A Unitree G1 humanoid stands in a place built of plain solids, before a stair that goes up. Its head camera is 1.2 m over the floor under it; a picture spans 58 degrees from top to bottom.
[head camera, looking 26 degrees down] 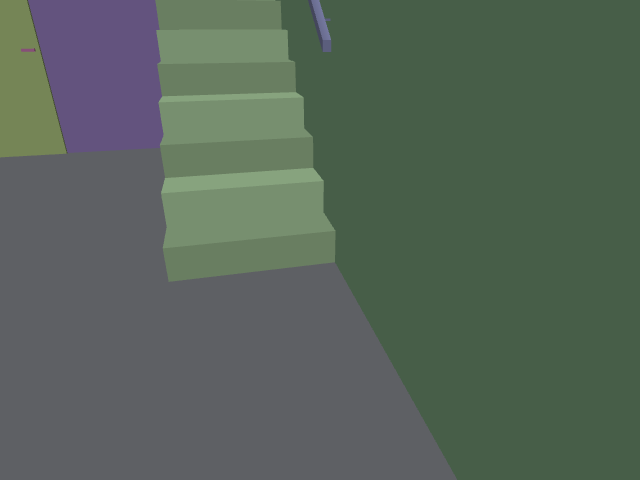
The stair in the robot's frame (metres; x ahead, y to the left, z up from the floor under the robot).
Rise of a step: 0.20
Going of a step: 0.27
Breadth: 0.91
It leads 14 degrees to the left of straight ahead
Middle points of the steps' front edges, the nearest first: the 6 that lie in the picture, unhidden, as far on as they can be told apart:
2.06 0.36 0.20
2.33 0.42 0.40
2.59 0.49 0.60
2.86 0.55 0.80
3.13 0.61 1.00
3.39 0.68 1.19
